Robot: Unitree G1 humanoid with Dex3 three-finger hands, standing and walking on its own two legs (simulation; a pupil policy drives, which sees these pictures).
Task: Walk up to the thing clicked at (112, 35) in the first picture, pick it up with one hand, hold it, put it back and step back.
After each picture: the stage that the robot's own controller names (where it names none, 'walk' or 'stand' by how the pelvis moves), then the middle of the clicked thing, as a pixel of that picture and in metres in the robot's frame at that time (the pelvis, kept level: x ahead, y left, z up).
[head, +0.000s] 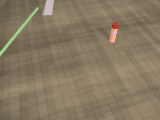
stand; (113, 32) +1.50 -0.42 -0.66
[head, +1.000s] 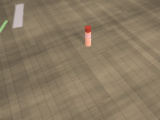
walk; (88, 36) +1.42 -0.01 -0.64
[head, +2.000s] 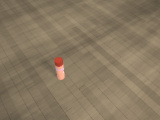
walk; (59, 69) +0.89 +0.22 -0.64
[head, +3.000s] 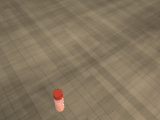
walk; (58, 100) +0.59 +0.15 -0.63
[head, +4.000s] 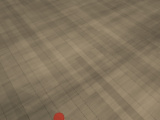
stand; out of the picture +0.43 +0.15 -0.64
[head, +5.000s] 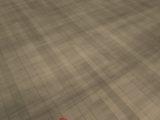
stand; out of the picture +0.42 +0.13 -0.65
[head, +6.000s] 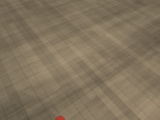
stand; out of the picture +0.44 +0.14 -0.66
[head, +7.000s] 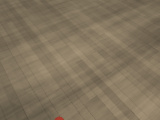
stand; out of the picture +0.42 +0.15 -0.66
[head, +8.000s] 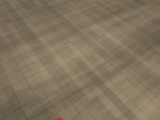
stand; out of the picture +0.42 +0.15 -0.66
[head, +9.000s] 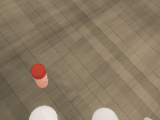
go down; (40, 77) +0.46 +0.18 -0.43
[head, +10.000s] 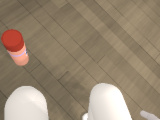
go down; (17, 50) +0.49 +0.24 -0.27
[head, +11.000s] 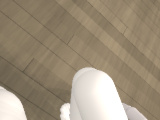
close in; out of the picture +0.46 +0.28 -0.17
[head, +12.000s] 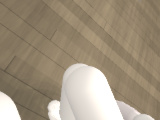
close; out of the picture +0.46 +0.30 -0.16
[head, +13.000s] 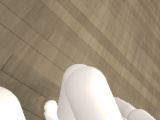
lift; out of the picture +0.42 +0.28 -0.16
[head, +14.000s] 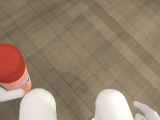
lift; (14, 76) +0.33 +0.21 -0.01
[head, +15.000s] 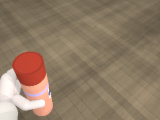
hold; (37, 89) +0.31 +0.14 +0.07
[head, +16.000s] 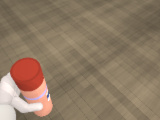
hold; (36, 92) +0.31 +0.15 +0.05
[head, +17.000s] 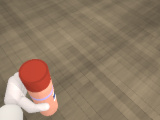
crouch; (42, 92) +0.31 +0.13 +0.03
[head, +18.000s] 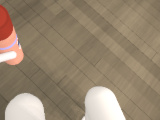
crouch; (5, 41) +0.46 +0.19 -0.04
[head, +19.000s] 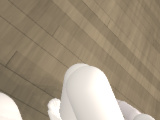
lower; out of the picture +0.43 +0.30 -0.17
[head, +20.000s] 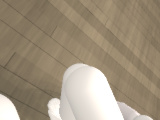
lower; out of the picture +0.44 +0.31 -0.16
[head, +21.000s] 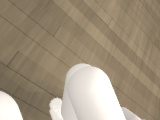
lower; out of the picture +0.43 +0.30 -0.16
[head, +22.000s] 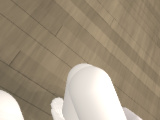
lower; out of the picture +0.42 +0.30 -0.16
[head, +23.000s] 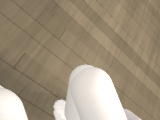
loosen; out of the picture +0.42 +0.27 -0.15
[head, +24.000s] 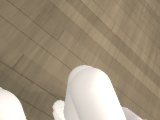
withdraw; out of the picture +0.43 +0.27 -0.17
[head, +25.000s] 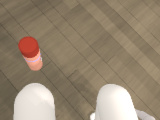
walk; (32, 56) +0.47 +0.21 -0.27
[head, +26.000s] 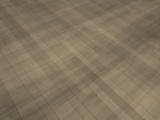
stand; out of the picture +0.39 +0.14 -0.59
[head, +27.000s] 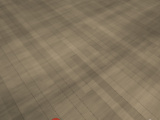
stand; out of the picture +0.40 +0.16 -0.60
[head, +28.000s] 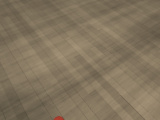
stand; out of the picture +0.40 +0.14 -0.62
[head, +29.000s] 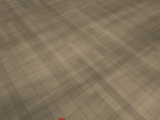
walk; out of the picture +0.42 +0.14 -0.66
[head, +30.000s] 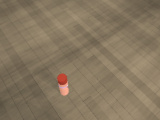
walk; (63, 85) +0.61 +0.14 -0.63
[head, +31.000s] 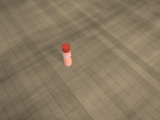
walk; (67, 55) +0.95 +0.15 -0.63
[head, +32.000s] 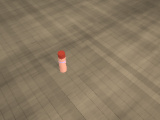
stand; (62, 62) +1.05 +0.18 -0.65
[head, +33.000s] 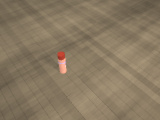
stand; (62, 63) +1.06 +0.17 -0.66
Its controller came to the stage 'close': yes
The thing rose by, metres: 0.69
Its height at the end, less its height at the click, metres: +0.00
